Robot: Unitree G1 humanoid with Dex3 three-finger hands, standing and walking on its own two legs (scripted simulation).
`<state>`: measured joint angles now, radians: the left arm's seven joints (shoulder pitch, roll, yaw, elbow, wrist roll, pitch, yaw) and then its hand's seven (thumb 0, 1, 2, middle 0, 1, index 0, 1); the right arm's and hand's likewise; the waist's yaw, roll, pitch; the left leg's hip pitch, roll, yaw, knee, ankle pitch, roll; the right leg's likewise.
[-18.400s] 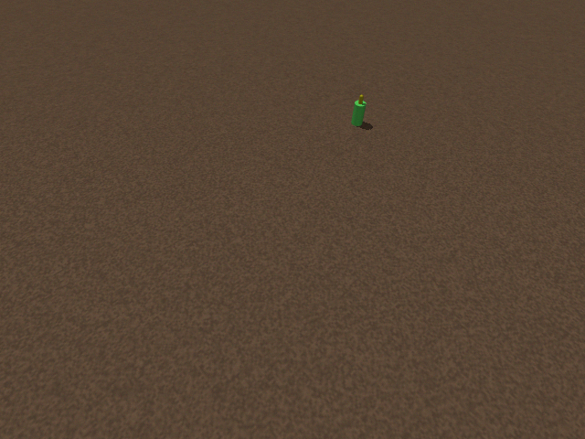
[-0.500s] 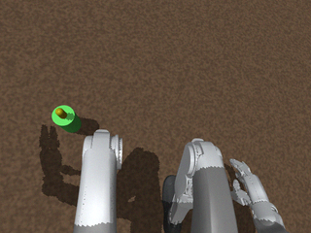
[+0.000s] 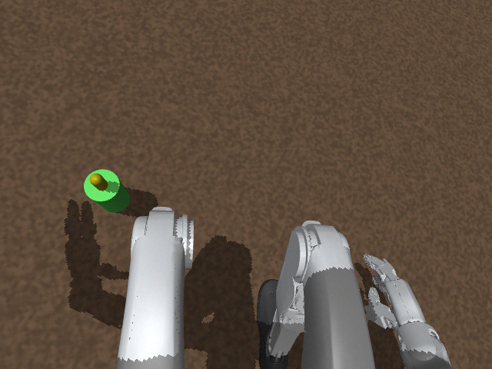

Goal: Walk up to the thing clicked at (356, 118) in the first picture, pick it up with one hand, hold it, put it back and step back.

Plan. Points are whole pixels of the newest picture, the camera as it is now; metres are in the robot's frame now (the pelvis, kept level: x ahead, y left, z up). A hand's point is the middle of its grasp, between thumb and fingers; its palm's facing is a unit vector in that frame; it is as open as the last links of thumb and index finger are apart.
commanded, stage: go down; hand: left
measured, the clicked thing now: (106, 189) +0.38 +0.29 -0.27
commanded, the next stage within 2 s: none
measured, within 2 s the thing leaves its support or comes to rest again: neither
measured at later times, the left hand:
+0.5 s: hand out of the picture +0.28 +0.47 +0.02, palm faces +0.30 -0.95 -0.02, open 17.4 cm
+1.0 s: hand out of the picture +0.27 +0.47 +0.03, palm faces +0.30 -0.95 -0.03, open 17.4 cm
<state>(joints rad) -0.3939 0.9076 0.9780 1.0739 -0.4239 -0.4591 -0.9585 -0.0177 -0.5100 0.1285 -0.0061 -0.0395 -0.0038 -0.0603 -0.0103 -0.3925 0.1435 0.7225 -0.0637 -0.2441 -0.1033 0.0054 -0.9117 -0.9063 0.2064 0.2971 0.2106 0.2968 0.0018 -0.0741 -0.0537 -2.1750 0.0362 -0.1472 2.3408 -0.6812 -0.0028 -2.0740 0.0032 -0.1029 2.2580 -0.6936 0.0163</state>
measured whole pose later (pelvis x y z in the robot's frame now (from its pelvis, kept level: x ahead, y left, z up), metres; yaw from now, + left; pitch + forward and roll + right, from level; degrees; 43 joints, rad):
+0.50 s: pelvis +0.00 +0.00 +0.00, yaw +0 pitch +29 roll -9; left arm -0.40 0.92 0.98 1.08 -0.42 -0.46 -0.96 -0.02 -0.51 0.13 0.00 -0.04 0.00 -0.06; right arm -0.01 -0.39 0.15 0.72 -0.06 -0.24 -0.10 0.01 -0.91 -0.91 0.21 0.30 0.21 0.30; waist 0.00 -0.08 -0.05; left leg -2.18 0.03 -0.15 2.34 -0.68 0.00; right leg -2.08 0.00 -0.11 2.26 -0.70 0.02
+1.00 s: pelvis +0.00 +0.00 +0.00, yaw +0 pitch +29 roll -8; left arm -0.39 0.91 0.98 1.06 -0.44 -0.46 -0.97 -0.02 -0.50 0.13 0.00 -0.04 0.00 -0.06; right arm -0.02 -0.39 0.14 0.72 -0.06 -0.24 -0.10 0.01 -0.91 -0.91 0.21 0.30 0.21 0.30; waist 0.00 -0.07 -0.05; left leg -2.18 0.03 -0.15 2.34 -0.68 -0.01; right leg -2.07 0.00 -0.10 2.26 -0.70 0.02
